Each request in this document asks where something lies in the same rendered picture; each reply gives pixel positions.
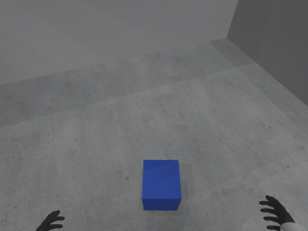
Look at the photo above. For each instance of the left robot hand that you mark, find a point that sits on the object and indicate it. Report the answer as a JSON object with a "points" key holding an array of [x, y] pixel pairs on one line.
{"points": [[46, 224]]}

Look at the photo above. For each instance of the right robot hand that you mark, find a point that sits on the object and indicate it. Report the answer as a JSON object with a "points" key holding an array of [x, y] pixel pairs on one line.
{"points": [[279, 210]]}

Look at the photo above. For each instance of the carton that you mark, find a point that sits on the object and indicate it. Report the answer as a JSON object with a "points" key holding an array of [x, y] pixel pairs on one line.
{"points": [[161, 185]]}

